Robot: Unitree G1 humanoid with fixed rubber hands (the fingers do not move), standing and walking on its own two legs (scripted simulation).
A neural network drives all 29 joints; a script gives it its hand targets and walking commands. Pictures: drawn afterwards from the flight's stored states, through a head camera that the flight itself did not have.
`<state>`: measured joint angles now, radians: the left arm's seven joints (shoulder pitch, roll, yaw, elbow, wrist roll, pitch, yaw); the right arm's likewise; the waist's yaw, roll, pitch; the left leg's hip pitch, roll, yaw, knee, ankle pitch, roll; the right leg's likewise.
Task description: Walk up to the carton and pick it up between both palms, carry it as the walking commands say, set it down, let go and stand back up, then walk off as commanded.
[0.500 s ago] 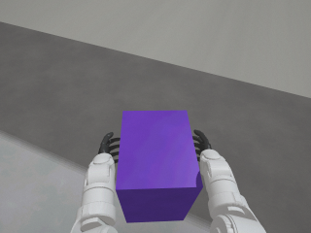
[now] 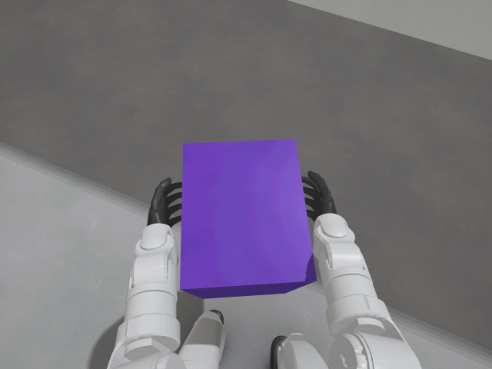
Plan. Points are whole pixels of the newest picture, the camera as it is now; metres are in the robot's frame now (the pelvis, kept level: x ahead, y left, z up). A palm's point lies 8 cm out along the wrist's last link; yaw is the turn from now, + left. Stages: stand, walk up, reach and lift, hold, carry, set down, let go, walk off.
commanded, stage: set down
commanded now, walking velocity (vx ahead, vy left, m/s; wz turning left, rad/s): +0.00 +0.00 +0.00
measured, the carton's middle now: (242, 230) +0.35 +0.06 -0.14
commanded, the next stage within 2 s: none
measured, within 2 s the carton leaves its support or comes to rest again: neither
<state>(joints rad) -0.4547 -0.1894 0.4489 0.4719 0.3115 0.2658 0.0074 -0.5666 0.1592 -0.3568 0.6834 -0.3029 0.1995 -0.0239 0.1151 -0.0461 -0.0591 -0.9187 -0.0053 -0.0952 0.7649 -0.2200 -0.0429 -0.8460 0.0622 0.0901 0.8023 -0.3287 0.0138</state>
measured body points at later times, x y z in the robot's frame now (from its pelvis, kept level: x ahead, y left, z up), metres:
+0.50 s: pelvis -0.03 +0.00 -0.08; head +0.17 +0.02 +0.32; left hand +0.36 +0.20 -0.15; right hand +0.42 -0.08 -0.15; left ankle +0.07 +0.14 -0.69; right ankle +0.02 -0.13 -0.69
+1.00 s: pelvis -0.03 -0.01 -0.15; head +0.21 +0.01 +0.23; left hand +0.39 +0.21 -0.23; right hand +0.45 -0.06 -0.23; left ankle +0.07 +0.14 -0.69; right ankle +0.02 -0.13 -0.69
